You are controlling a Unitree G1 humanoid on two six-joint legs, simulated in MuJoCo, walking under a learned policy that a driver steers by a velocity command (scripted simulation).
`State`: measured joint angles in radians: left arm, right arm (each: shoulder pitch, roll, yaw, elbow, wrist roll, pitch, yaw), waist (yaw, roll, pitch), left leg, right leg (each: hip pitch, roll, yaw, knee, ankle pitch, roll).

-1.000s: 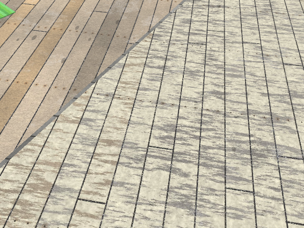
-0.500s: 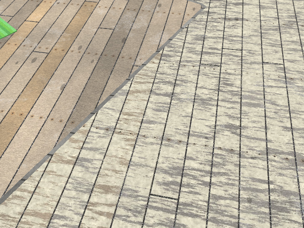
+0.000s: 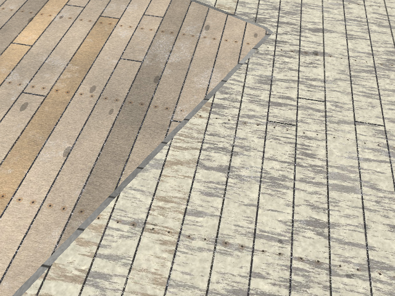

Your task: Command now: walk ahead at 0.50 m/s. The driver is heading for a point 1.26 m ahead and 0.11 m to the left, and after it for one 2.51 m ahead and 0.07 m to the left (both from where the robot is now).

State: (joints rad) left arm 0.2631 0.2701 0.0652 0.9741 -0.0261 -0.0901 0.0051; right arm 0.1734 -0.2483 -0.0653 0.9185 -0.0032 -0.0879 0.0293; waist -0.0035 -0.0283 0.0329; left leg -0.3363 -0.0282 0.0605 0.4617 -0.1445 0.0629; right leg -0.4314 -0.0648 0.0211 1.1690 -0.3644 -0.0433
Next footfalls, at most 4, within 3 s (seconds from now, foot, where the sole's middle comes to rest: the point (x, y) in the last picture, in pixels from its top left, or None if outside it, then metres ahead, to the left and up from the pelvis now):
0.40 right None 0.41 -0.16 -0.77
0.94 left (175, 227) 0.72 0.09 -0.77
1.48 right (237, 161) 1.03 -0.16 -0.77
2.04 left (178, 111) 1.32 0.09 -0.77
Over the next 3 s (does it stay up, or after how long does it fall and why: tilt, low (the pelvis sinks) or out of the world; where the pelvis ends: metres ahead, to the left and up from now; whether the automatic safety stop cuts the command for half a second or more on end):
stays up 1.67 0.16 0.00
